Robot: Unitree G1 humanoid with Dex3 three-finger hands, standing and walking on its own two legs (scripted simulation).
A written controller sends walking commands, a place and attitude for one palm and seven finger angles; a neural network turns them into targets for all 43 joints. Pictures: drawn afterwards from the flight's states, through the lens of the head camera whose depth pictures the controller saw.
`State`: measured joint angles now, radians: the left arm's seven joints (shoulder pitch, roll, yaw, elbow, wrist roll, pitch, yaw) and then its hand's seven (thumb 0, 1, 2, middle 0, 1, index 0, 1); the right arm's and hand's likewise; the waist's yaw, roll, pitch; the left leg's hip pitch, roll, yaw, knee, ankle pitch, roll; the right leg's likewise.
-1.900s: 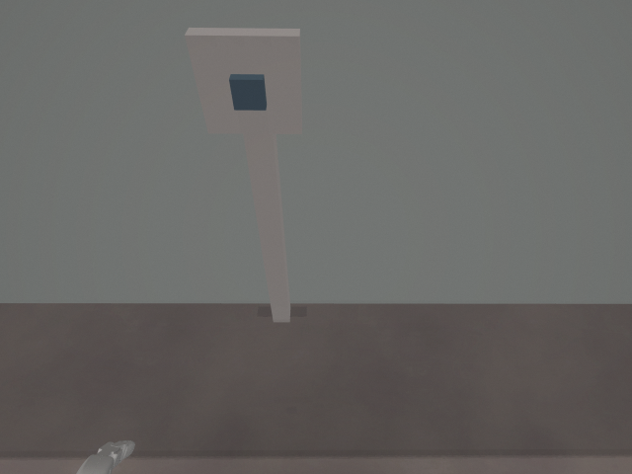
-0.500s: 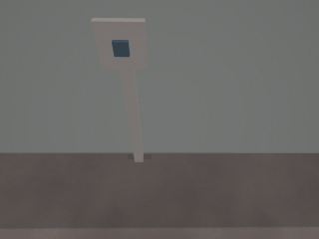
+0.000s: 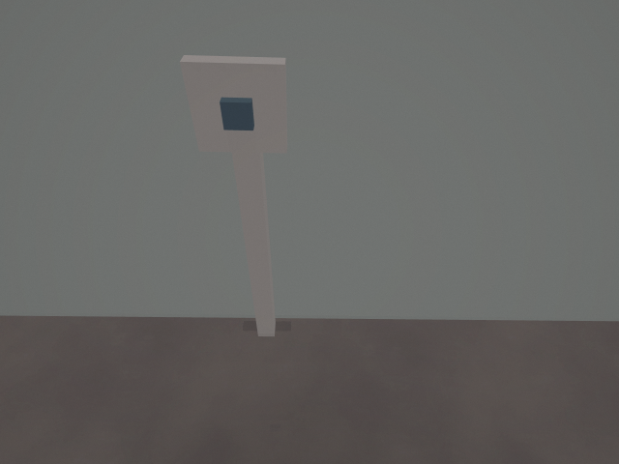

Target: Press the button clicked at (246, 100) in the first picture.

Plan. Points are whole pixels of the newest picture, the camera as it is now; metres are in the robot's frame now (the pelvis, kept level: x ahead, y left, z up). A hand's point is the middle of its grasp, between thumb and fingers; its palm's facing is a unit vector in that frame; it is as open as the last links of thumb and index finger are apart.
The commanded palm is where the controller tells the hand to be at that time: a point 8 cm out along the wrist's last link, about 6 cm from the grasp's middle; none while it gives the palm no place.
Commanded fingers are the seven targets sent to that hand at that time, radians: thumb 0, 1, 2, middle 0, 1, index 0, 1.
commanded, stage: take the last steps up to it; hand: left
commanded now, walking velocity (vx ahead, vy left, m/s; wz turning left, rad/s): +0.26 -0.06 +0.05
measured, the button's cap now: (237, 113) +0.67 +0.18 +0.13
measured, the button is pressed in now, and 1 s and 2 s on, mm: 0 0 0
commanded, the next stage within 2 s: come to a stop and stand still in 0.36 s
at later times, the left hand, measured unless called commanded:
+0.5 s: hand out of the picture +0.01 +0.18 -0.19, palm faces +0.10 -0.99 -0.13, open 7.4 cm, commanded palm none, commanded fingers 0.00 0.90 0.90 -0.20 -0.30 -0.20 -0.30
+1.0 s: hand (220, 414) +0.24 +0.16 -0.17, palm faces +0.00 -0.97 -0.25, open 7.4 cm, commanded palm none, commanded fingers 0.00 0.90 0.90 -0.20 -0.30 -0.20 -0.30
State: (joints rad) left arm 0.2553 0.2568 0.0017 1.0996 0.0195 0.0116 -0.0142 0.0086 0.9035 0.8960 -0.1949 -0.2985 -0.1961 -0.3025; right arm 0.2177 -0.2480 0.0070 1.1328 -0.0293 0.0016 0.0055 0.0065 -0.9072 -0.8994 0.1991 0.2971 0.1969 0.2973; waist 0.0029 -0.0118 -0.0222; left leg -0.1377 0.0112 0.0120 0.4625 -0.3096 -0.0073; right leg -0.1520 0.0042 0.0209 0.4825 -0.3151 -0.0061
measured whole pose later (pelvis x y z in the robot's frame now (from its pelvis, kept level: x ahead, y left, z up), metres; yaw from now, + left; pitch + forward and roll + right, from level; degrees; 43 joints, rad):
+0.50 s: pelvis +0.15 +0.03 -0.02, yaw +0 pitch -2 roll +0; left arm 0.49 0.12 0.03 1.21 0.01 -0.01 0.02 0.01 0.90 0.90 -0.20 -0.30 -0.20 -0.30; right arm 0.12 -0.15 -0.03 1.02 -0.02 -0.07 -0.01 0.01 -0.91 -0.90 0.20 0.30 0.20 0.30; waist 0.02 -0.04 0.08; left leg -0.39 0.04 0.16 0.72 -0.28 0.07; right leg -0.16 -0.01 0.01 1.01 -0.55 -0.01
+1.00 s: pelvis +0.16 -0.02 -0.01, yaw -1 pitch -1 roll +1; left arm 0.18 0.15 0.04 0.97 0.03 0.01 0.02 0.01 0.91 0.90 -0.19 -0.30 -0.19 -0.30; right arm 0.23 -0.18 -0.08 1.04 -0.02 0.04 -0.02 0.01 -0.91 -0.90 0.20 0.30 0.20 0.30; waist -0.03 0.05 0.07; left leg -0.37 0.06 0.08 0.70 -0.41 -0.02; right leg -0.27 -0.05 -0.04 0.60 -0.33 0.01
